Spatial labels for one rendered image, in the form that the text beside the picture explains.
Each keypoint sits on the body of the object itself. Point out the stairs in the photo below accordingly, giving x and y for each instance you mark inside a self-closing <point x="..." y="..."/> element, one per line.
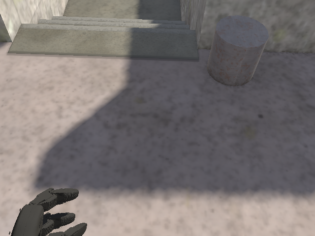
<point x="114" y="22"/>

